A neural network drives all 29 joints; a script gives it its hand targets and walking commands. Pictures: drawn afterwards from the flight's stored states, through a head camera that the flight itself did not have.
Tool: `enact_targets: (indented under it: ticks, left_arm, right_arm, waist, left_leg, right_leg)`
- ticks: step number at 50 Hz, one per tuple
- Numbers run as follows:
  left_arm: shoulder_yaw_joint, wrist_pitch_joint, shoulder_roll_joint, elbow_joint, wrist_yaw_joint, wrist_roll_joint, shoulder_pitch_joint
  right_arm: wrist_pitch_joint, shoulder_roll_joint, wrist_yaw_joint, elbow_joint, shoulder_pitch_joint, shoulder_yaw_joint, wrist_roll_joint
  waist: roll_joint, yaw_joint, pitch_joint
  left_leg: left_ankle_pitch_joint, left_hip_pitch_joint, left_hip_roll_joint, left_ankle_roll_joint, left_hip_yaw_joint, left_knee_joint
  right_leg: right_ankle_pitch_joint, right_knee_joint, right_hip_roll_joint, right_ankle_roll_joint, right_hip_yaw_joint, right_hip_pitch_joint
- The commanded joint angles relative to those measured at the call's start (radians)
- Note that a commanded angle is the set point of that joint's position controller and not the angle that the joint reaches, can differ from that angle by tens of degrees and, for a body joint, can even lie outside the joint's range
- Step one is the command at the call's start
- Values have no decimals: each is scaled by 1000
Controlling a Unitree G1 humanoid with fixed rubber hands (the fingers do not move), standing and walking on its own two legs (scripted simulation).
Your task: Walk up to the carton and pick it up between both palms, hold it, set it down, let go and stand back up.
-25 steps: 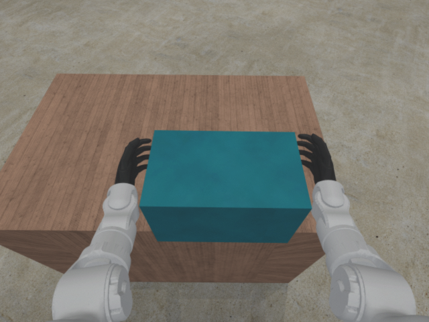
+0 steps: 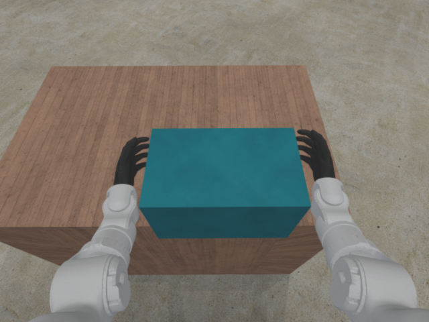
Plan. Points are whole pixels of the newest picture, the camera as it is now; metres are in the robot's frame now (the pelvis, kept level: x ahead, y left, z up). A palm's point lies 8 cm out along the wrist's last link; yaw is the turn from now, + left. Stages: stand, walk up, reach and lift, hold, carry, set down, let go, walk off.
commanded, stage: set down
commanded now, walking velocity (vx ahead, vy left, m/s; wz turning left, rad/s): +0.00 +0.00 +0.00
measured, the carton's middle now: (222, 185) +0.39 -0.01 -0.04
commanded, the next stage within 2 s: none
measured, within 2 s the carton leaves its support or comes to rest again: neither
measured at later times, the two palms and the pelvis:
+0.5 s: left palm (126, 178) +0.39 +0.19 +0.01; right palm (321, 171) +0.38 -0.20 +0.02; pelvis +0.00 +0.00 +0.00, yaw +0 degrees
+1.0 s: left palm (129, 177) +0.40 +0.19 -0.01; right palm (319, 169) +0.39 -0.20 +0.01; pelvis +0.00 +0.00 -0.02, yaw -2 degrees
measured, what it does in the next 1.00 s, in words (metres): stands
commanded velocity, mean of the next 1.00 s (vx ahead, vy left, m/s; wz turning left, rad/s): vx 0.00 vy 0.00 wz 0.00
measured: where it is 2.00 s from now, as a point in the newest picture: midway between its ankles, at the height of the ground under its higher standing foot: outside the picture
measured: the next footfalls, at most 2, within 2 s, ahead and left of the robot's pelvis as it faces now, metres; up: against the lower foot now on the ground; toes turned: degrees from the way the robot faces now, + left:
none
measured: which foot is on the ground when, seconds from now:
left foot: down 0.00-1.00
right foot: down 0.00-1.00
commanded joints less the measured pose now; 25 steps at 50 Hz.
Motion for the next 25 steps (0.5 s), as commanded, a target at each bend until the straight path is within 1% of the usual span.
enact_targets:
  ticks: [1,3,6,7,8,9,10,12,13,14,15,16,17,18,20,22,23,24,25]
  left_arm:
    - [-154,-53,-520,-95,-120,110,-480]
    - [-144,-52,-517,-91,-120,118,-480]
    - [-147,-56,-515,-87,-116,115,-471]
    - [-133,-56,-497,-86,-116,122,-475]
    - [-127,-55,-506,-80,-116,129,-471]
    - [-119,-51,-510,-81,-118,138,-472]
    - [-115,-50,-513,-71,-120,143,-464]
    - [-97,-46,-505,-64,-119,153,-457]
    - [-91,-44,-499,-57,-118,157,-446]
    - [-89,-42,-501,-57,-118,160,-446]
    - [-85,-43,-500,-57,-116,160,-439]
    - [-79,-42,-493,-49,-117,162,-433]
    - [-79,-40,-502,-55,-116,166,-432]
    - [-76,-38,-505,-53,-114,171,-430]
    - [-82,-36,-498,-59,-110,167,-419]
    - [-68,-32,-484,-53,-110,176,-411]
    - [-60,-27,-478,-45,-111,188,-402]
    - [-55,-24,-482,-50,-113,190,-404]
    - [-51,-25,-483,-48,-115,191,-402]
  right_arm:
    - [-28,536,146,-22,-387,250,-121]
    - [-31,544,149,-12,-386,239,-124]
    - [-35,536,149,-4,-381,229,-132]
    - [-32,539,150,7,-375,224,-136]
    - [-32,543,151,6,-382,218,-138]
    - [-29,552,153,11,-374,208,-147]
    - [-31,552,154,3,-381,207,-153]
    - [-29,553,155,15,-370,186,-162]
    - [-28,543,155,27,-361,182,-165]
    - [-29,547,154,29,-359,170,-176]
    - [-32,539,155,23,-358,171,-180]
    - [-31,539,154,24,-360,172,-179]
    - [-30,537,154,31,-356,160,-180]
    - [-29,543,156,37,-357,163,-179]
    - [-32,524,155,30,-350,161,-179]
    - [-27,517,157,33,-344,150,-181]
    - [-23,510,159,46,-334,144,-183]
    - [-23,510,158,39,-339,142,-183]
    - [-22,523,159,33,-338,145,-188]
  waist:
    - [6,6,-402]
    - [1,10,-394]
    - [0,5,-392]
    - [-5,9,-372]
    - [7,12,-372]
    - [2,9,-354]
    - [-4,18,-348]
    - [-4,18,-335]
    - [-2,19,-324]
    - [-13,12,-321]
    - [-6,17,-325]
    - [-14,14,-310]
    - [-8,10,-308]
    - [-2,19,-302]
    - [-5,12,-316]
    - [2,18,-300]
    - [6,14,-278]
    - [-1,14,-284]
    - [-11,22,-282]
  left_leg:
    - [251,191,-16,-40,29,12]
    - [225,185,-17,-37,32,5]
    - [237,197,-15,-40,33,10]
    - [215,186,-16,-36,34,8]
    - [206,180,-17,-36,36,6]
    - [187,177,-18,-31,38,0]
    - [184,172,-16,-28,37,2]
    - [169,174,-15,-28,39,-3]
    - [175,169,-15,-27,42,-2]
    - [165,166,-15,-27,43,-6]
    - [174,172,-14,-25,41,-3]
    - [167,167,-16,-25,41,-2]
    - [166,177,-14,-27,39,-3]
    - [171,183,-13,-27,39,-1]
    - [193,195,-13,-25,40,11]
    - [168,184,-15,-26,43,6]
    - [162,181,-14,-24,42,6]
    - [157,184,-11,-22,42,8]
    - [158,183,-12,-18,41,6]
  right_leg:
    - [277,21,0,9,-8,208]
    - [249,18,-3,8,-8,199]
    - [245,17,0,4,-10,186]
    - [234,16,-2,9,-9,181]
    - [224,17,-6,10,-9,175]
    - [193,12,-5,6,-10,171]
    - [189,13,-6,6,-9,168]
    - [164,9,-4,3,-11,157]
    - [162,6,-7,6,-10,156]
    - [161,4,-6,6,-11,156]
    - [165,8,-5,5,-12,146]
    - [163,6,-7,7,-11,154]
    - [159,8,-4,5,-15,140]
    - [153,8,-5,1,-14,124]
    - [157,8,-4,-1,-17,112]
    - [130,6,-5,2,-17,106]
    - [118,6,-7,-1,-14,102]
    - [114,7,-5,0,-17,103]
    - [118,4,-5,-1,-15,104]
